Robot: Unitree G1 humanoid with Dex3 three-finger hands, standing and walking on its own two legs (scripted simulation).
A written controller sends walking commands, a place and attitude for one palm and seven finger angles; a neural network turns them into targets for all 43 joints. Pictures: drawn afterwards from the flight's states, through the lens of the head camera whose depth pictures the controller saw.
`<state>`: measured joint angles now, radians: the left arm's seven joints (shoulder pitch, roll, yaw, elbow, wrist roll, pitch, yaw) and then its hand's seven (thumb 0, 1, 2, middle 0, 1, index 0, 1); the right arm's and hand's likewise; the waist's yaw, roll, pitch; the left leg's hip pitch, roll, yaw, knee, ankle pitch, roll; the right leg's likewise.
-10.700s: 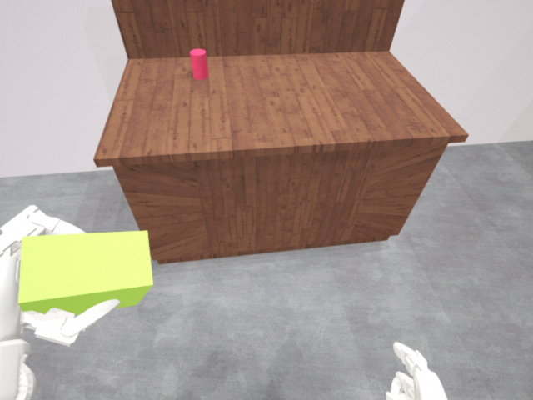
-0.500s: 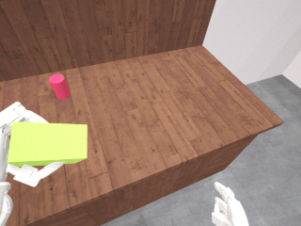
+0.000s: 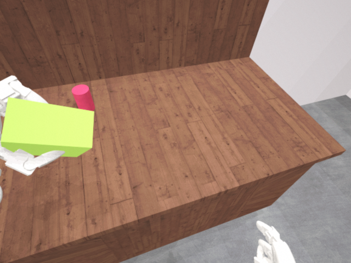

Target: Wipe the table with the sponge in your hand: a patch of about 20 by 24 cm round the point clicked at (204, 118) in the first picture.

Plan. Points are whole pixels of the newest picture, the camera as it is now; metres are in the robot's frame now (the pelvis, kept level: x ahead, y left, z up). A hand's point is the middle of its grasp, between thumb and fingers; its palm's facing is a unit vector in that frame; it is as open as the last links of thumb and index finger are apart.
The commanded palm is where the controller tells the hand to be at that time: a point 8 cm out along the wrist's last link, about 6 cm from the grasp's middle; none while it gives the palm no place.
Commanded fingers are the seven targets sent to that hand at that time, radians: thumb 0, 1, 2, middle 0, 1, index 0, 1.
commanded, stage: turn the palm down, sponge in hand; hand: left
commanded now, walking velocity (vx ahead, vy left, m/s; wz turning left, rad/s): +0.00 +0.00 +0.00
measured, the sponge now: (61, 133) +0.27 +0.24 +0.18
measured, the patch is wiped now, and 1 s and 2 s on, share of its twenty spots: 0.00 0.00 0.00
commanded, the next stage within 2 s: none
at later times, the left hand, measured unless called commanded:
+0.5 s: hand (56, 174) +0.22 +0.24 +0.14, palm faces +0.30 -0.60 -0.74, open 10.1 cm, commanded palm +0.17 +0.26 +0.17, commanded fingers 0.00 0.10 1.30 -1.20 -1.60 -1.20 -1.60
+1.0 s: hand (61, 176) +0.22 +0.24 +0.12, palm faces +0.23 -0.37 -0.90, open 10.1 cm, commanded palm +0.19 +0.25 +0.17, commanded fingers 0.00 0.10 1.30 -1.20 -1.60 -1.20 -1.60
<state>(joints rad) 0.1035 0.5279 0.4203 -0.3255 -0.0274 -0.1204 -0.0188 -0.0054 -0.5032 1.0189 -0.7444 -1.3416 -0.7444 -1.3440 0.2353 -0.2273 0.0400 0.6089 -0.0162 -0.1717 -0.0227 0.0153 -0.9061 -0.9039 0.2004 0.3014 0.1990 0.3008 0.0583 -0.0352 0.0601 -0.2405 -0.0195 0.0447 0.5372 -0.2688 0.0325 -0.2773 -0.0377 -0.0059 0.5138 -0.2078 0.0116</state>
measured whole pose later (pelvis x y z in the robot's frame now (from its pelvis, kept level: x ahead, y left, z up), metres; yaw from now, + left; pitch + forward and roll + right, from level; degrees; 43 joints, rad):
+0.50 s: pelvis +0.00 -0.05 -0.01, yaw +2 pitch -1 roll +0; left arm 0.28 0.53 0.32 -0.30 0.20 0.04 -0.03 0.00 -0.50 1.02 -0.74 -1.34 -0.74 -1.34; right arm 0.15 -0.23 0.05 0.60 -0.01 -0.08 -0.09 0.02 -0.91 -0.90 0.20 0.30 0.20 0.30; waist 0.08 0.05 0.00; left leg -0.31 0.03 -0.03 0.63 -0.31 -0.03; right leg -0.34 0.00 -0.08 0.63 -0.28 -0.04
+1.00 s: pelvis +0.02 -0.04 -0.01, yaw +1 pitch +0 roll +0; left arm 0.38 0.56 0.23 -0.36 0.46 0.08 0.08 0.00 -0.50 1.02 -0.74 -1.34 -0.74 -1.34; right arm 0.19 -0.26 0.00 0.59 0.02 -0.05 -0.11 0.02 -0.91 -0.90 0.20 0.30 0.20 0.30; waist 0.08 0.07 -0.03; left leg -0.32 0.03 0.00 0.65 -0.34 -0.02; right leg -0.36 0.00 -0.05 0.66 -0.31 -0.03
